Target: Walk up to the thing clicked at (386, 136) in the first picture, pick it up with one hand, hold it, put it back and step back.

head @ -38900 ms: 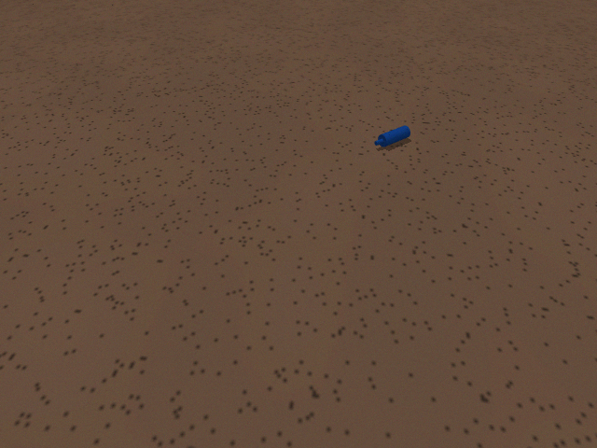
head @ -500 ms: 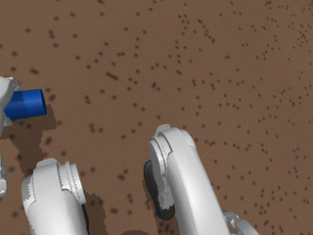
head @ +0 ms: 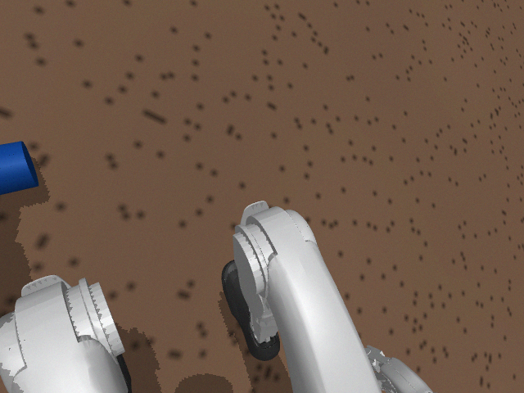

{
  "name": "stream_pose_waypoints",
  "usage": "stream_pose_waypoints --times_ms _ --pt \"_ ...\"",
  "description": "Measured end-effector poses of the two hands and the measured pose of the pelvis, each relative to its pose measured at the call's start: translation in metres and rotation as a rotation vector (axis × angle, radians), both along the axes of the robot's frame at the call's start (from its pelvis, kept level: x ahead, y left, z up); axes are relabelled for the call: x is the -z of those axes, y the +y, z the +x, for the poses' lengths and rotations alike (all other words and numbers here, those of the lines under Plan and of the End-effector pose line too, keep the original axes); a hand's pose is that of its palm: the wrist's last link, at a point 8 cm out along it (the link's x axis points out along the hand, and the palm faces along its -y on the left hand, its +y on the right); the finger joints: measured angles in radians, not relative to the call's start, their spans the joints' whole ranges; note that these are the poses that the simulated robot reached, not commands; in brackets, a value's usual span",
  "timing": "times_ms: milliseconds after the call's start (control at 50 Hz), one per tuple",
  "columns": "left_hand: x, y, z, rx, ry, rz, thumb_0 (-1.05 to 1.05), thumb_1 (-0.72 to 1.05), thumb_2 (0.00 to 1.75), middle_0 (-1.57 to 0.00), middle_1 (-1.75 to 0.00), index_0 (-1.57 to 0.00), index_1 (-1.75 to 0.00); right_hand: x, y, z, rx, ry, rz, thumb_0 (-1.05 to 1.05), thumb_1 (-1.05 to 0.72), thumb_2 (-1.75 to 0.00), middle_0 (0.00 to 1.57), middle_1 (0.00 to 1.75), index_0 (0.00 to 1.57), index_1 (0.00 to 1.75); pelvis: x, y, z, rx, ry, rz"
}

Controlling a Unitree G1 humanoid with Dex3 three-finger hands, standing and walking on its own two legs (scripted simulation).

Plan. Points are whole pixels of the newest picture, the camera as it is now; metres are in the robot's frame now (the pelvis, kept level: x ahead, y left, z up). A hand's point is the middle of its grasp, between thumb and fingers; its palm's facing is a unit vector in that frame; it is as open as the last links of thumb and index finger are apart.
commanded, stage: rest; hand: left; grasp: from above
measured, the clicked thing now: out of the picture +0.47 +0.30 -0.27
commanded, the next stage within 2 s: open in 0.16 s
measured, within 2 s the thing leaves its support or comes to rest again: rests again in 0.68 s
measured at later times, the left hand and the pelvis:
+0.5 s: hand out of the picture +0.46 +0.28 -0.23, palm faces -0.45 -0.11 -0.88, open 9.8 cm; pelvis -0.01 +0.01 +0.00, yaw -2 degrees
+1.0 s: hand out of the picture +0.47 +0.28 -0.23, palm faces -0.45 -0.10 -0.89, open 11.7 cm; pelvis -0.01 +0.00 +0.00, yaw -2 degrees
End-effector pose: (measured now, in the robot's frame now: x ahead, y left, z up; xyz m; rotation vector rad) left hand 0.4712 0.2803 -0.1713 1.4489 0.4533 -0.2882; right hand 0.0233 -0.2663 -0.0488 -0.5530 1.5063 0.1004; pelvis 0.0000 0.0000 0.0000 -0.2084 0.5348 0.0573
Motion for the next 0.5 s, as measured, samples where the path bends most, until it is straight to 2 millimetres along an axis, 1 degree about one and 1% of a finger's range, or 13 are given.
stream_pose_waypoints --times_ms 120,320,400,500 --pt "0.000 0.002 0.001 0.000 -0.006 0.003 -0.01 0.11 0.25 -0.85 -0.24 -0.84 -0.24 -0.003 0.000 -0.005 -0.007 0.004 -0.008 0.00 -0.91 -0.89 0.21 0.30 0.21 0.30 0.002 0.002 -0.001 0.005 -0.012 -0.010" --pt "-0.001 0.003 0.002 0.001 -0.003 0.002 -0.01 0.13 0.20 -0.86 -0.22 -0.85 -0.22 -0.008 0.008 -0.011 -0.026 -0.006 0.000 0.00 -0.91 -0.89 0.21 0.30 0.21 0.30 0.002 0.005 -0.005 0.010 -0.029 -0.026" --pt "0.000 0.002 0.000 0.002 -0.004 0.002 -0.01 0.13 0.23 -0.83 -0.25 -0.82 -0.24 -0.009 0.012 -0.013 -0.034 -0.007 0.009 0.00 -0.90 -0.89 0.21 0.30 0.21 0.30 0.001 0.006 -0.006 0.011 -0.035 -0.029" --pt "0.000 0.003 -0.001 0.003 0.000 -0.002 -0.01 0.12 0.32 -0.77 -0.31 -0.76 -0.31 -0.009 0.016 -0.014 -0.044 -0.011 0.023 0.00 -0.90 -0.89 0.21 0.31 0.21 0.30 0.002 0.006 -0.007 0.011 -0.040 -0.032"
